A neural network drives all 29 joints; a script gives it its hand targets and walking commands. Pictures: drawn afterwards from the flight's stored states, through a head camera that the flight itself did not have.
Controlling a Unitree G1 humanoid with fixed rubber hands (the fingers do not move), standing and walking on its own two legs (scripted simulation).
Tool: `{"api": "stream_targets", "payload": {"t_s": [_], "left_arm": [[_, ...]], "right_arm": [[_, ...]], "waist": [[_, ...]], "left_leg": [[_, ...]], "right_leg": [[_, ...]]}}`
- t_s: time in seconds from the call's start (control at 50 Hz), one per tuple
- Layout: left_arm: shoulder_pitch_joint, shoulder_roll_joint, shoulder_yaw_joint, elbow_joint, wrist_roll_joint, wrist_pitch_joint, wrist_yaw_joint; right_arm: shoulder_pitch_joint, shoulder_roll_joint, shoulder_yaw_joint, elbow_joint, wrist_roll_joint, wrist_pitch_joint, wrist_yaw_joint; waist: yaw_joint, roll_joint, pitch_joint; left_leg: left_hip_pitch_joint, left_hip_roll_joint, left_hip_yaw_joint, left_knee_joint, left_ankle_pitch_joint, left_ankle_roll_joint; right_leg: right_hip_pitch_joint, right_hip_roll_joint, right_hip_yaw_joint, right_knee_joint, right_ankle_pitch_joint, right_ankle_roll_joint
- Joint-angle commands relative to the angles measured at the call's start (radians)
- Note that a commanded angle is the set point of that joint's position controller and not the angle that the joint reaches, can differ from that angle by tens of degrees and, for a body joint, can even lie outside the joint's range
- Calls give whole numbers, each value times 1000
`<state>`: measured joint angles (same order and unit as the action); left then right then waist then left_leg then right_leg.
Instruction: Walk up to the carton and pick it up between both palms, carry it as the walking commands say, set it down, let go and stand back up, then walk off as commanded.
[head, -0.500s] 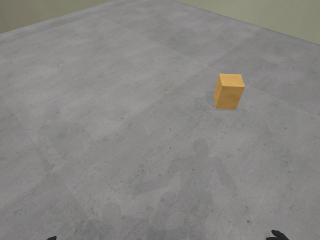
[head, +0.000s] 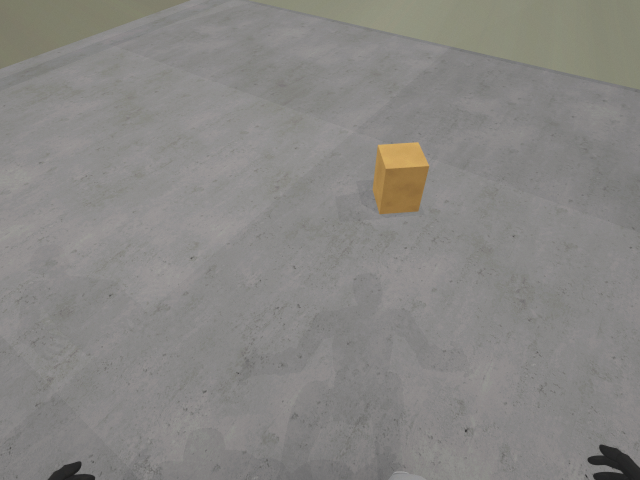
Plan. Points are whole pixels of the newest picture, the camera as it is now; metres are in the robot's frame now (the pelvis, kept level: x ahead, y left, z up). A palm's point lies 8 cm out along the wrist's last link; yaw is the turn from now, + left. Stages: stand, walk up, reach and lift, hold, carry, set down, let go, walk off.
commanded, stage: walk up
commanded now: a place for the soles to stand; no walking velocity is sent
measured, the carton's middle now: (398, 178) +1.44 -0.39 -0.65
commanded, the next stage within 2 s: none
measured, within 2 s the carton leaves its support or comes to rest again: neither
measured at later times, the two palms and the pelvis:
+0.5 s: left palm (158, 364) +0.33 +0.26 -0.10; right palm (619, 383) +0.25 -0.41 -0.07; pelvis +0.20 -0.06 -0.02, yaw -12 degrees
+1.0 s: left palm (250, 209) +0.63 +0.13 -0.06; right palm (610, 325) +0.36 -0.48 -0.10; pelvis +0.41 -0.15 -0.01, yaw -17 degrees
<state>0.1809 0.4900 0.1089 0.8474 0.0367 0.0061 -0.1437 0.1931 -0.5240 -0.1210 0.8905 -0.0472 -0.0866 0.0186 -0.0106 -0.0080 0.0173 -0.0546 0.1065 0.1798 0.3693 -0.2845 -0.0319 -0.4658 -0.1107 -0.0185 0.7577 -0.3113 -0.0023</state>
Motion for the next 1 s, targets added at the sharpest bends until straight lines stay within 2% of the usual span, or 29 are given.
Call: {"api": "stream_targets", "payload": {"t_s": [0.0, 0.04, 0.06, 0.08, 0.1, 0.12, 0.14, 0.16, 0.2, 0.22, 0.34, 0.38, 0.42, 0.44, 0.46, 0.48, 0.5, 0.54, 0.58, 0.64, 0.72, 0.76, 0.8, 0.82, 0.84, 0.86, 0.88, 0.94, 0.98], "left_arm": [[-85, 123, 41, -97, -2, -17, -20], [7, 130, 49, -79, 0, -22, -7], [95, 154, 59, -57, 4, -31, 8], [278, 201, 80, -24, 6, -43, 34], [314, 344, 99, -45, -4, -52, 52], [217, 347, 94, -78, -27, -57, 60], [168, 306, 84, -94, -37, -62, 68], [119, 269, 71, -113, -39, -68, 74], [76, 223, 53, -136, -29, -80, 74], [87, 217, 48, -139, -25, -85, 69], [106, 219, 39, -178, -19, -96, 68], [85, 213, 30, -189, -16, -97, 70], [79, 172, 10, -197, -14, -95, 73], [102, 128, -6, -203, -17, -95, 77], [104, 61, -22, -236, -36, -99, 86], [151, 157, -10, -205, -23, -97, 101], [157, 199, 1, -177, -28, -97, 100], [161, 185, 9, -155, -28, -97, 84], [134, 156, 9, -142, -28, -89, 65], [31, 126, 2, -159, -25, -85, 47], [-45, 110, 7, -164, -23, -82, 33], [-45, 108, 11, -160, -24, -81, 35], [64, 150, 34, -135, -20, -86, 53], [218, 204, 61, -113, -16, -91, 71], [268, 311, 79, -139, -24, -101, 89], [208, 322, 80, -156, -44, -98, 95], [173, 275, 70, -164, -57, -94, 101], [105, 200, 40, -171, -48, -105, 106], [123, 199, 36, -175, -37, -114, 101]], "right_arm": [[-89, -236, -55, -95, -5, -8, 6], [-89, -231, -50, -105, -2, 6, 9], [-60, -198, -37, -108, -6, 14, 9], [-39, -136, -11, -124, -7, 19, 13], [-82, -57, 20, -209, 20, 8, 20], [-85, -138, 8, -208, 36, 14, 16], [-49, -176, 0, -182, 40, 12, 17], [-6, -187, 0, -161, 40, 10, 20], [66, -186, -6, -126, 32, 7, 31], [71, -168, -9, -129, 31, 8, 41], [4, -115, -16, -177, 18, 1, 60], [29, -112, -22, -175, 19, -6, 59], [141, -124, -34, -150, 13, -19, 47], [264, -160, -48, -131, 4, -29, 31], [310, -272, -69, -153, -2, -40, 18], [231, -273, -68, -182, 32, -41, 18], [178, -225, -54, -191, 43, -39, 19], [132, -170, -31, -198, 44, -40, 17], [146, -167, -24, -193, 33, -40, 16], [186, -186, -28, -199, 32, -45, 23], [191, -202, -28, -209, 38, -33, 30], [175, -205, -27, -213, 41, -23, 27], [195, -159, -5, -216, 41, -17, 23], [203, -107, 16, -235, 37, -17, 21], [219, -57, 35, -274, 44, -19, 21], [191, -161, 10, -238, 48, -3, 7], [174, -179, 8, -218, 56, 1, 7], [245, -149, 12, -164, 43, -4, 16], [221, -117, 10, -165, 38, 0, 32]], "waist": [[-1, 178, 54], [53, 111, 51], [93, -4, 11], [187, -189, -64], [192, -435, -31], [123, -145, -63], [89, -70, -31], [60, -65, -1], [30, -125, 12], [26, -135, 27], [35, -129, 35], [9, -116, 41], [-54, -43, 13], [-112, 88, -49], [-124, 339, -65], [-70, 177, -49], [-39, 67, -8], [-7, 104, 55], [-22, 157, 60], [-48, 162, 54], [-50, 148, 31], [-28, 127, 25], [46, 22, -38], [128, -122, -107], [132, -279, -175], [108, -109, -167], [95, -47, -102], [25, -112, 5], [26, -130, 11]], "left_leg": [[-216, 206, -58, -160, -288, 184], [-276, 194, -22, -37, -327, 178], [-324, 144, 13, 173, -256, 169], [-448, 66, 62, 568, -114, 148], [-777, -113, -27, 856, -346, 82], [-730, -2, -240, 893, -242, 74], [-707, 32, -240, 868, -167, 73], [-663, 58, -238, 798, -112, 63], [-536, 54, -195, 659, -71, 41], [-494, 42, -179, 587, -73, 33], [-366, -5, -139, 315, 69, 37], [-261, -28, -126, 263, 83, 48], [-46, -89, -98, 184, 37, 66], [141, -29, -222, 84, -105, 100], [204, 300, -771, -152, -434, 197], [118, 351, -890, -202, -561, 259], [30, 314, -767, -164, -506, 276], [-72, 221, -526, -160, -296, 251], [-118, 174, -354, -162, -82, 246], [-114, 170, -238, -139, 96, 260], [-140, 154, -178, -97, 141, 229], [-159, 159, -160, -33, 151, 213], [-257, 112, -94, 210, 259, 166], [-422, 51, -50, 509, 184, 128], [-675, -79, -90, 779, -216, 72], [-682, -39, -236, 862, -210, 84], [-672, -14, -264, 868, -150, 86], [-579, 24, -224, 699, -62, 57], [-522, 17, -187, 580, -64, 39]], "right_leg": [[119, 14, -94, -57, 25, -13], [231, 46, -136, -127, 47, -25], [342, 102, -148, -160, -26, -33], [540, 98, -59, -254, -153, -75], [538, -176, 627, -576, -451, -198], [465, -274, 721, -602, -533, -268], [403, -246, 635, -565, -512, -274], [340, -194, 526, -546, -426, -255], [212, -113, 348, -542, -266, -221], [168, -99, 301, -550, -211, -222], [136, -96, 254, -535, -197, -210], [83, -95, 247, -496, -202, -202], [-14, -41, 190, -308, -131, -172], [-112, 28, 122, -30, -2, -136], [-339, 197, 31, 313, -140, -62], [-352, 158, 167, 453, -147, -54], [-321, 114, 195, 451, -76, -41], [-252, 43, 169, 339, -9, -16], [-171, 37, 120, 209, 12, 4], [-111, 29, 34, 34, 41, 0], [40, 77, -49, -125, 128, -27], [126, 97, -69, -182, 138, -39], [390, 137, -64, -250, 97, -71], [596, 37, 107, -306, -44, -118], [699, -282, 659, -445, -226, -236], [608, -325, 719, -460, -247, -306], [534, -282, 594, -439, -162, -310], [312, -148, 301, -433, 129, -251], [251, -128, 216, -432, 231, -257]]}}
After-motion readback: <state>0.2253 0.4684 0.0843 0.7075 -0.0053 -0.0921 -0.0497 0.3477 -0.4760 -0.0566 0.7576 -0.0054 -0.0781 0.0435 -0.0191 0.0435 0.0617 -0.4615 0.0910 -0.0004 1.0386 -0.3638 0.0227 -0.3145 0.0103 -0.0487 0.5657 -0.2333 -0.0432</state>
